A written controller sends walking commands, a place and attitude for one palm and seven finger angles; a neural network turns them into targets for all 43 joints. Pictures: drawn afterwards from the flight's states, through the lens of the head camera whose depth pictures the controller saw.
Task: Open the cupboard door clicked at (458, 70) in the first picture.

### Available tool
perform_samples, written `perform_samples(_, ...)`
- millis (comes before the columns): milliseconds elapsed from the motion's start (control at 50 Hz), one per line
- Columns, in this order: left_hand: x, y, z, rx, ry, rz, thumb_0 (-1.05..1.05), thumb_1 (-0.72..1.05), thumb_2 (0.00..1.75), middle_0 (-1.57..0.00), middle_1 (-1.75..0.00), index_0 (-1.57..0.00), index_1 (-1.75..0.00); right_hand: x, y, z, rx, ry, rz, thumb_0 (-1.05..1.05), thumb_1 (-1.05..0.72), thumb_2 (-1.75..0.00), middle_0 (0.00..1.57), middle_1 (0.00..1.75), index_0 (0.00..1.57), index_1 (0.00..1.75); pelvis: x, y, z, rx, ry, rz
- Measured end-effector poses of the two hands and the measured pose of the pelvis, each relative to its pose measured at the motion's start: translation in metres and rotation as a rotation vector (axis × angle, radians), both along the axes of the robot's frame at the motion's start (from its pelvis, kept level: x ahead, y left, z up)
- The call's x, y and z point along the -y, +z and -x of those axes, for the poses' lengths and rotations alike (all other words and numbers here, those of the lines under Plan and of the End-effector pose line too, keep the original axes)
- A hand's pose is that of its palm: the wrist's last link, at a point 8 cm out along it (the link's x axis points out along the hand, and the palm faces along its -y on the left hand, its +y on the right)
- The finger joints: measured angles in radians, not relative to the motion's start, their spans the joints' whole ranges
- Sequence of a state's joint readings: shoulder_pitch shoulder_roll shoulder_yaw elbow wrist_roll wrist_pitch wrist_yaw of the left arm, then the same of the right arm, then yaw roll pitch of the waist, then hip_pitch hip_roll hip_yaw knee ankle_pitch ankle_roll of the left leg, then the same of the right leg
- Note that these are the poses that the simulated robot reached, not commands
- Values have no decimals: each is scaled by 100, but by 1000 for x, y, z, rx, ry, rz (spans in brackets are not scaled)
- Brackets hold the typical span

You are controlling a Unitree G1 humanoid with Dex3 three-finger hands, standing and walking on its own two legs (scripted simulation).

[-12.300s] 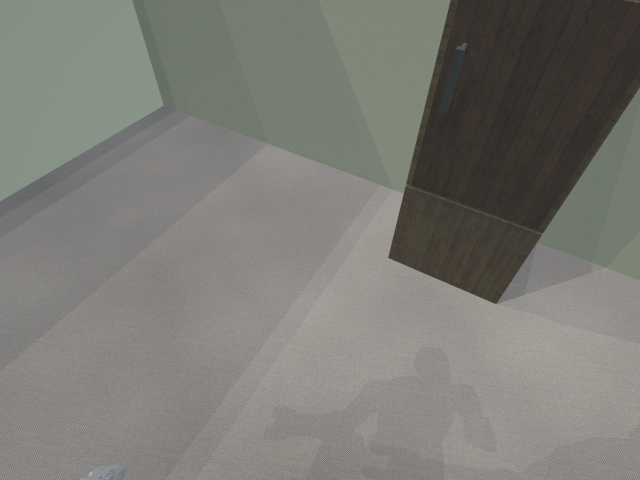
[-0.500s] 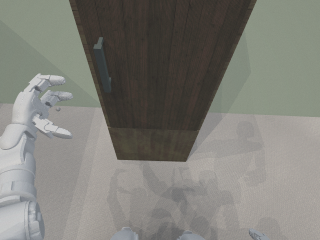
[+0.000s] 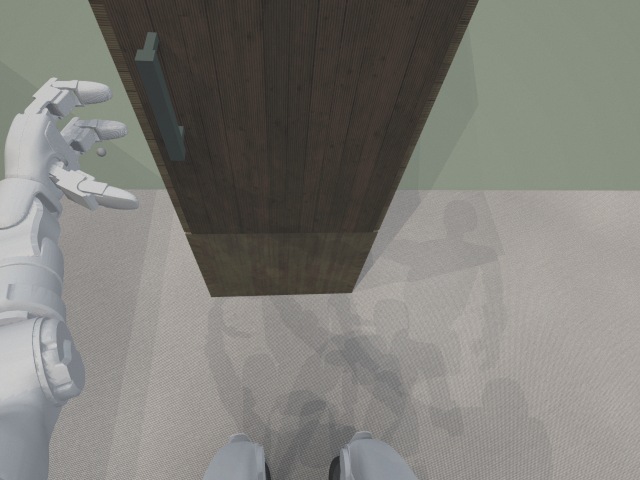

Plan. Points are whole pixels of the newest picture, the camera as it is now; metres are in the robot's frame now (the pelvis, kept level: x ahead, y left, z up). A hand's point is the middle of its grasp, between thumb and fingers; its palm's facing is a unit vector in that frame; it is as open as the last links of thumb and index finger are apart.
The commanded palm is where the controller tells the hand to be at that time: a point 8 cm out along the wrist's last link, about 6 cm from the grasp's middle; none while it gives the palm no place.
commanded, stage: move the hooked fingers beside the handle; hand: left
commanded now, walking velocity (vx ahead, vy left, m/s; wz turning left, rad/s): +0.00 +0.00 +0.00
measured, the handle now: (166, 102) +0.57 +0.18 +0.09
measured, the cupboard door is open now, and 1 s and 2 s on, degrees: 0 0 0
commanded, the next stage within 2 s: slide the fingers in behind the handle in 1.04 s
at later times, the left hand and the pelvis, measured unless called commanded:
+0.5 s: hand (109, 129) +0.52 +0.24 +0.09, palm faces -0.01 -1.00 -0.01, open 14.0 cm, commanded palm +0.50 +0.28 +0.09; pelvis +0.01 +0.00 +0.00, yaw -2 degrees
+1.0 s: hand (118, 131) +0.52 +0.23 +0.09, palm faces +0.00 -1.00 -0.01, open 14.0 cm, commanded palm +0.50 +0.28 +0.08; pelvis +0.01 +0.01 +0.00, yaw -1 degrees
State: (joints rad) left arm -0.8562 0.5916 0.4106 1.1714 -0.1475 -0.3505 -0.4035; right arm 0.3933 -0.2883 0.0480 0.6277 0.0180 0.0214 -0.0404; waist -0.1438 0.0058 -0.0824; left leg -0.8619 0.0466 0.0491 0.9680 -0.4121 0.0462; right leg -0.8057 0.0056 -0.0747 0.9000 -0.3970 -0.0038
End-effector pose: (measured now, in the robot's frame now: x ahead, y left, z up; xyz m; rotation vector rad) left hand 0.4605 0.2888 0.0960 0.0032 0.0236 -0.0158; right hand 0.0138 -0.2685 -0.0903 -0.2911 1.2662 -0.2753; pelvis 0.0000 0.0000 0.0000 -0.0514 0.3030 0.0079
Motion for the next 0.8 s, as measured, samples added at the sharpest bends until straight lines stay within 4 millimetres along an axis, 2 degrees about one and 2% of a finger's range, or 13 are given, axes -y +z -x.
perform_samples(200,1,0,-30,-12,8,-1,-1,-50,30,-30,-120,-30,-120,1,3,28,-92,-55,11,1,-90,-90,20,30,20,30,1,-3,-4,-37,-11,8)
perform_samples(380,1,-2,-49,-9,2,2,-1,-50,30,-29,-120,-30,-120,-4,4,37,-148,-75,8,1,-90,-90,20,30,20,30,-1,-5,-9,-69,-18,13)
perform_samples(500,-2,-9,-44,-9,4,-2,-1,-50,30,-29,-120,-30,-120,-10,5,30,-144,-81,-8,1,-90,-90,20,30,20,30,-4,-2,-15,-68,-26,14)
perform_samples(660,-9,-8,-35,-9,13,-1,-1,-50,30,-29,-120,-30,-120,-13,3,7,-104,-50,-15,1,-90,-90,20,30,20,30,-6,-1,-18,-50,-12,19)
perform_samples(800,1,-6,-38,-4,-4,3,-1,-50,30,-29,-120,-30,-120,-11,0,-10,-71,-15,-5,1,-90,-90,20,30,20,30,-7,-3,-16,-52,1,21)
